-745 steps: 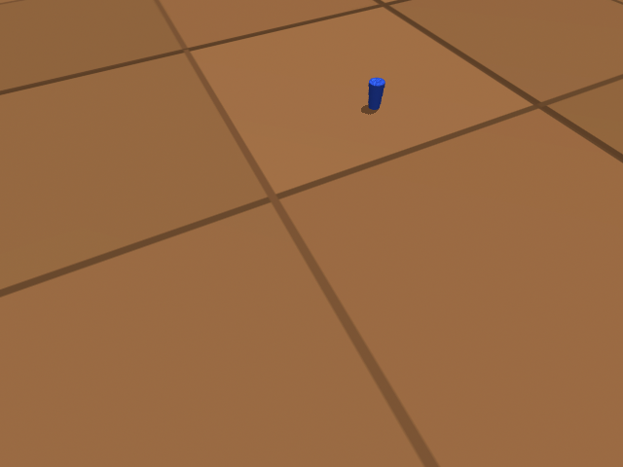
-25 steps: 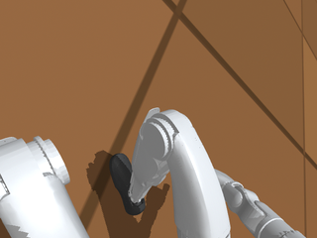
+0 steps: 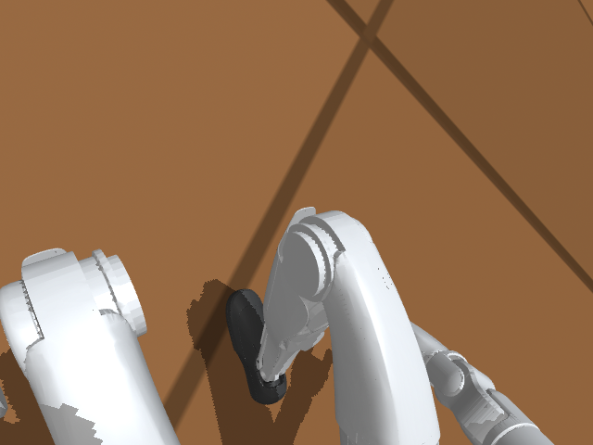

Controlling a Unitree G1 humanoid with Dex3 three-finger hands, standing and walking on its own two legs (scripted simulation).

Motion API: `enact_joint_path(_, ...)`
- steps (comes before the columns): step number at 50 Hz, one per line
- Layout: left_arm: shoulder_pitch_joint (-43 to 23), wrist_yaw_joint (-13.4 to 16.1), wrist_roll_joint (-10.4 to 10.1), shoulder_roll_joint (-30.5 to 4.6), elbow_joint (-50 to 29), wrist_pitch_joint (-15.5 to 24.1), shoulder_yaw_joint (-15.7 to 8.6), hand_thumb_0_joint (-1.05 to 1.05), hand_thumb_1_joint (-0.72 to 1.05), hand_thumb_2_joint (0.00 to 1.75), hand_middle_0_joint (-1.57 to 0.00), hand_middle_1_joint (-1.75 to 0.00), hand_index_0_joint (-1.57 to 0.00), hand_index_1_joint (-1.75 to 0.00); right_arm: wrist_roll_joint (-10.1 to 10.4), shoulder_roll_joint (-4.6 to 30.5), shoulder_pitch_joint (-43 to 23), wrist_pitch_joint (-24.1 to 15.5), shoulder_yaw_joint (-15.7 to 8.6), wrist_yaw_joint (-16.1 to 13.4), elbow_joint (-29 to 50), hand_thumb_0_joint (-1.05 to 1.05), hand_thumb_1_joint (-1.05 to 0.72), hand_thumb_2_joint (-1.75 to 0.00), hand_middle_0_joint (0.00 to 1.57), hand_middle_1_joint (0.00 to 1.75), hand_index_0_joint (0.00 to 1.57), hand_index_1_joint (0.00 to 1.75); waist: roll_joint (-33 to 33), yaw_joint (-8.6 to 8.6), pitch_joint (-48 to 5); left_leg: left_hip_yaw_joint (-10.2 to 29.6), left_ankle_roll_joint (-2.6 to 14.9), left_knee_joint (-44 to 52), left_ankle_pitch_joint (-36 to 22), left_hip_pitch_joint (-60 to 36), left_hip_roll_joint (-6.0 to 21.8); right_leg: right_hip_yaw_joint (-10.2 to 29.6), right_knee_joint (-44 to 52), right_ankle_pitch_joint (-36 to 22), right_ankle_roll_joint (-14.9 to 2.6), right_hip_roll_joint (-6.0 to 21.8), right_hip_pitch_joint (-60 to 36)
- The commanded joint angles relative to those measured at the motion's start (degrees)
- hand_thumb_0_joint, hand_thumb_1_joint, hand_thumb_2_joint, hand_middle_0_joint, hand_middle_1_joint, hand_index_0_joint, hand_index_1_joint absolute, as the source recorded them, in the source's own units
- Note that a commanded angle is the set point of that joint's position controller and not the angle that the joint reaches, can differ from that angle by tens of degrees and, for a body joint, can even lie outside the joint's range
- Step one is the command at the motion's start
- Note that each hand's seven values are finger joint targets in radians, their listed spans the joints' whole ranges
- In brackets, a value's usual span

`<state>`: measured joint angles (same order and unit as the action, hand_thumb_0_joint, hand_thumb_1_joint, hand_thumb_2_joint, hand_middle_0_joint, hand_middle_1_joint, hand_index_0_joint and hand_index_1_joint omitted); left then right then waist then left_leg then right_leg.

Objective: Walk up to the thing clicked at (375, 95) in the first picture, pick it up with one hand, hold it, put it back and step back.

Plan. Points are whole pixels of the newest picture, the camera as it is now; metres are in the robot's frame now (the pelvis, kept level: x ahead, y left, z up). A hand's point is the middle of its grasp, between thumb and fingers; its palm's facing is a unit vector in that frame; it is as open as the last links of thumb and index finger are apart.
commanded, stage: settle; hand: left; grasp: from the side
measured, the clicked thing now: out of the picture +0.44 +0.31 -0.18
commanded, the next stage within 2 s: lift in 1.50 s
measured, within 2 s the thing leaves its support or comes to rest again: neither
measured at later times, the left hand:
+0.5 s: hand out of the picture +0.40 +0.34 -0.05, palm faces +0.35 -0.93 -0.07, open 11.6 cm
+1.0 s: hand out of the picture +0.42 +0.33 +0.02, palm faces +0.36 -0.93 -0.03, open 11.6 cm
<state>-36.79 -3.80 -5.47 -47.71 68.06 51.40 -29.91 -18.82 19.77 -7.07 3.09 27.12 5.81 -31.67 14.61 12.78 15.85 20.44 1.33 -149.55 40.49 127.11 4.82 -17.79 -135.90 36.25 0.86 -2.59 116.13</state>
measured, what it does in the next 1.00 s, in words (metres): rises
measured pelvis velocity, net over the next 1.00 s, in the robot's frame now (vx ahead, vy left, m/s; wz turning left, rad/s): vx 0.03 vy -0.01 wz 0.15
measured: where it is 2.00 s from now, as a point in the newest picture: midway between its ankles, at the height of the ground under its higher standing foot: (196, 396)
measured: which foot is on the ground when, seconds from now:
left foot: down 0.00-1.00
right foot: down 0.00-1.00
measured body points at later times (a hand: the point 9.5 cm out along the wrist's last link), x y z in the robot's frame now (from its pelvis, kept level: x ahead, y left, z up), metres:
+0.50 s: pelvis +0.01 -0.01 +0.02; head +0.20 +0.13 +0.41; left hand +0.38 +0.39 -0.04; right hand +0.18 -0.25 -0.06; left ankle +0.08 +0.12 -0.27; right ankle +0.14 -0.11 -0.26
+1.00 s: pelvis +0.03 -0.01 +0.05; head +0.23 +0.09 +0.44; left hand +0.40 +0.38 +0.02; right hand +0.20 -0.26 -0.06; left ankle +0.08 +0.12 -0.26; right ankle +0.14 -0.11 -0.26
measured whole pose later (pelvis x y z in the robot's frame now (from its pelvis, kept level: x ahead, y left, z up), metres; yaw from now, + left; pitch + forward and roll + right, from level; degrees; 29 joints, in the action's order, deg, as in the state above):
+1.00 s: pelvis +0.03 -0.01 +0.05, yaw +9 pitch +31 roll -7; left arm -34.9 -14.6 -9.5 -29.4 47.6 30.7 -28.8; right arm -4.9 17.0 4.4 1.6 5.4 2.6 -37.8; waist 1.4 7.7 -3.1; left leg 7.2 0.6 -135.0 40.3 127.0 4.5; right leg -8.1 -130.9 40.9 -1.8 0.9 121.7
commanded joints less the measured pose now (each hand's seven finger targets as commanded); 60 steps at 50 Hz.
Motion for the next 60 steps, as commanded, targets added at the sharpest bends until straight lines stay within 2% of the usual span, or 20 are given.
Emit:
enact_joint_path(1,-18.25,-0.93,-1.96,-12.41,-19.01,3.49,-0.44,0.0,0.07,1.3,-1.31,-1.45,-1.31,-1.47,1.83,19.18,4.98,0.21,-9.88,-1.12,0.46,0.0,-0.92,-0.91,0.2,0.3,0.2,0.3,-40.71,3.96,-41.24,-5.97,-2.64,20.31,-10.75,-27.1,1.85,1.02,9.92,-12.86,-2.34,-3.04,-13.16)
enact_joint_path(6,-15.54,-3.58,-2.49,-7.04,-20.37,-0.87,1.98,0.0,0.1,1.29,-1.3,-1.44,-1.31,-1.46,4.42,18.18,8.24,-0.12,-13.28,-0.99,0.39,0.0,-0.91,-0.9,0.2,0.3,0.2,0.3,-37.01,2.62,-42.67,-6.65,-1.91,21.89,-7.95,-24.83,1.18,1.39,10.27,-10.62,-2.44,-2.59,-10.64)
enact_joint_path(11,-15.31,-4.16,-4.43,-3.81,-23.08,-4.37,1.06,0.0,0.09,1.29,-1.31,-1.45,-1.32,-1.46,7.2,17.03,9.53,-0.6,-16.34,-0.91,1.03,0.0,-0.9,-0.9,0.2,0.3,0.2,0.3,-33.45,0.12,-42.94,-7.27,-1.22,24.39,-1.9,-21.85,0.35,2.02,10.97,-5.28,-2.75,-2.03,-7.06)
enact_joint_path(13,-18.0,-4.5,-3.9,-2.41,-25.66,-5.35,3.09,0.0,0.11,1.3,-1.31,-1.45,-1.31,-1.46,7.93,16.27,10.32,-0.75,-17.48,-1.03,0.86,0.0,-0.9,-0.9,0.2,0.3,0.2,0.3,-33.91,-0.06,-44.34,-7.77,-1.16,25.28,-0.79,-22.93,0.22,2.68,11.55,-4.36,-2.94,-1.86,-6.12)
enact_joint_path(17,-20.57,-4.86,-3.04,-4.35,-31.27,-6.73,2.35,0.0,0.11,1.3,-1.29,-1.44,-1.3,-1.46,9.01,15.12,12.89,-0.7,-19.5,-1.41,-0.46,0.0,-0.89,-0.9,0.2,0.3,0.2,0.3,-36.01,-1.52,-48.11,-9.41,-1.11,26.22,-1.34,-24.95,-0.22,4.41,12.36,-4.3,-3.3,-1.41,-6.13)
enact_joint_path(20,-16.18,-5.11,-3.59,-3.87,-31.09,-8.22,1.49,0.0,0.11,1.28,-1.27,-1.4,-1.27,-1.42,9.85,13.88,13.67,-0.54,-20.25,-1.6,-0.85,0.0,-0.89,-0.9,0.2,0.3,0.2,0.3,-35.95,-3.21,-50.26,-10.67,-1.04,26.88,-2.84,-26.06,-0.55,5.73,12.9,-4.2,-3.54,-1.14,-6.65)
enact_joint_path(21,-17.23,-5.4,-4.39,-2.18,-31.35,-8.49,1.82,0.0,0.11,1.28,-1.27,-1.41,-1.27,-1.43,10.37,13.87,13.85,-0.58,-20.58,-1.78,-0.78,0.0,-0.89,-0.9,0.2,0.3,0.2,0.3,-35.81,-2.69,-50.32,-10.42,-1.14,27.78,-2.42,-26.53,-0.63,5.78,12.88,-3.89,-3.54,-0.83,-5.75)
enact_joint_path(22,-20.65,-5.52,-4.77,-4.4,-35.51,-8.28,0.26,0.0,0.1,1.29,-1.28,-1.41,-1.28,-1.43,10.64,13.89,14.93,-0.65,-21.31,-2.08,-1.74,0.0,-0.89,-0.9,0.2,0.3,0.2,0.3,-37.31,-3.27,-52.11,-10.69,-1.28,27.64,-3.74,-28.2,-0.6,6.21,12.96,-5.11,-3.66,-0.75,-5.73)
enact_joint_path(25,-18.48,-5.82,-5.46,-5.03,-36.19,-9.3,-1.3,0.0,0.08,1.27,-1.28,-1.41,-1.28,-1.43,11.45,13.07,16.61,-0.72,-21.98,-2.41,-2.69,0.0,-0.89,-0.9,0.2,0.3,0.2,0.3,-36.73,-3.89,-55.06,-11.64,-1.13,27.69,-7.31,-28.5,-1.07,7.0,12.94,-7.17,-3.63,-0.45,-7.82)
enact_joint_path(26,-14.86,-6.35,-5.78,-3.1,-32.94,-10.05,-0.62,0.0,0.06,1.28,-1.29,-1.43,-1.29,-1.45,11.73,12.35,16.47,-0.83,-21.96,-2.43,-2.49,0.0,-0.9,-0.9,0.2,0.3,0.2,0.3,-34.77,-4.18,-54.57,-12.11,-0.8,27.32,-7.19,-27.43,-1.11,7.58,13.71,-6.79,-3.57,-0.52,-8.49)
enact_joint_path(27,-13.31,-7.21,-6.36,1.21,-29.21,-10.55,1.68,0.0,0.05,1.28,-1.29,-1.43,-1.28,-1.45,12.0,12.11,16.22,-0.9,-21.91,-2.53,-2.15,0.0,-0.9,-0.9,0.2,0.3,0.2,0.3,-32.12,-2.74,-53.07,-12.3,-0.52,27.12,-7.44,-25.52,-1.22,7.74,14.17,-7.09,-3.36,-0.48,-9.1)
enact_joint_path(28,-19.6,-7.38,-6.74,-2.13,-35.63,-9.73,-0.15,0.0,0.06,1.29,-1.27,-1.42,-1.27,-1.44,12.33,12.11,16.82,-1.12,-22.57,-2.81,-2.84,0.0,-0.9,-0.9,0.2,0.3,0.2,0.3,-31.97,-3.17,-54.61,-12.54,-0.31,26.89,-7.34,-25.05,-1.28,8.14,14.84,-7.34,-3.33,-0.41,-9.61)
enact_joint_path(30,-17.2,-7.83,-6.8,-3.63,-34.04,-10.52,-1.82,0.0,0.02,1.27,-1.28,-1.42,-1.28,-1.44,12.45,11.52,18.19,-1.09,-22.94,-3.03,-3.58,0.0,-0.9,-0.9,0.2,0.3,0.2,0.3,-31.21,-4.36,-56.98,-13.49,0.04,26.23,-9.32,-25.27,-1.37,9.22,15.68,-8.81,-2.96,-0.27,-12.79)
enact_joint_path(33,-15.38,-10.1,-7.59,2.01,-30.75,-11.68,0.79,0.0,-0.01,1.28,-1.28,-1.43,-1.28,-1.45,12.89,11.09,18.68,-1.56,-23.55,-2.98,-3.91,0.0,-0.9,-0.9,0.2,0.3,0.2,0.3,-28.51,-3.22,-56.54,-13.85,0.19,26.4,-10.82,-24.48,-1.53,9.4,16.21,-9.99,-2.77,-0.04,-13.67)
enact_joint_path(35,-14.61,-10.74,-7.14,-0.64,-29.78,-12.36,-1.32,0.0,-0.02,1.27,-1.27,-1.41,-1.27,-1.43,13.12,11.3,18.87,-1.79,-24.34,-3.18,-3.82,0.0,-0.91,-0.9,0.2,0.3,0.2,0.3,-27.2,-4.93,-58.34,-14.4,0.44,26.31,-11.47,-24.69,-1.53,10.05,16.88,-10.21,-2.63,0.02,-14.53)
enact_joint_path(36,-14.63,-11.13,-7.02,0.02,-29.37,-12.67,-0.57,0.0,-0.03,1.27,-1.27,-1.41,-1.27,-1.43,13.32,11.22,18.71,-1.78,-24.4,-3.25,-3.57,0.0,-0.9,-0.9,0.2,0.3,0.2,0.3,-27.63,-4.66,-57.98,-14.55,0.4,26.72,-11.74,-24.61,-1.53,10.08,16.85,-10.24,-2.68,0.16,-14.65)
enact_joint_path(38,-19.28,-11.48,-7.38,-2.53,-36.1,-12.4,-2.84,0.0,-0.03,1.26,-1.28,-1.41,-1.28,-1.43,13.37,11.21,19.96,-1.88,-24.86,-3.27,-4.13,0.0,-0.9,-0.9,0.2,0.3,0.2,0.3,-29.84,-5.58,-62.08,-14.57,0.06,27.23,-13.73,-27.8,-1.61,9.9,16.42,-11.55,-2.88,0.33,-15.27)
enact_joint_path(41,-14.18,-11.8,-7.36,0.36,-32.72,-13.87,-2.33,0.0,-0.03,1.28,-1.3,-1.43,-1.3,-1.46,13.95,10.52,19.69,-1.85,-25.25,-3.32,-3.44,0.0,-0.9,-0.9,0.2,0.3,0.2,0.3,-28.15,-6.45,-61.71,-14.79,0.12,28.41,-14.58,-27.89,-1.8,10.13,16.97,-11.37,-2.96,0.3,-15.24)
enact_joint_path(44,-18.2,-11.28,-7.59,-0.96,-37.07,-14.19,-4.02,0.0,-0.04,1.28,-1.32,-1.43,-1.31,-1.46,13.93,10.16,20.94,-2.23,-25.86,-3.61,-4.35,0.0,-0.91,-0.9,0.2,0.3,0.2,0.3,-30.26,-7.0,-65.49,-15.4,0.14,27.84,-19.11,-31.25,-1.66,10.9,17.21,-15.27,-2.83,0.42,-16.7)
enact_joint_path(60,-18.93,-9.78,-5.01,3.99,-33.82,-14.1,-1.13,0.0,-0.07,1.28,-1.32,-1.43,-1.31,-1.46,14.45,8.86,18.94,-3.63,-27.48,-4.37,-3.39,0.0,-0.91,-0.9,0.2,0.3,0.2,0.3,-27.69,-6.15,-58.19,-15.73,0.08,33.72,-7.11,-29.36,-2.27,10.63,21.18,-4.81,-3.39,0.71,-12.39)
